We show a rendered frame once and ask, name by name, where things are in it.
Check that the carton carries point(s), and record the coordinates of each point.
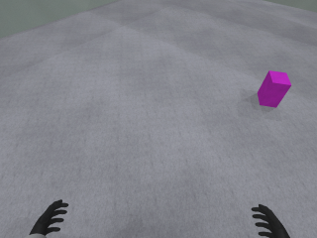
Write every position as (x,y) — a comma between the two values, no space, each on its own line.
(273,88)

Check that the robot left hand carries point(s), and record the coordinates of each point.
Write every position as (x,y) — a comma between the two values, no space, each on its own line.
(43,223)

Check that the robot right hand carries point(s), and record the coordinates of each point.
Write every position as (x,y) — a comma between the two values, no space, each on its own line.
(277,230)

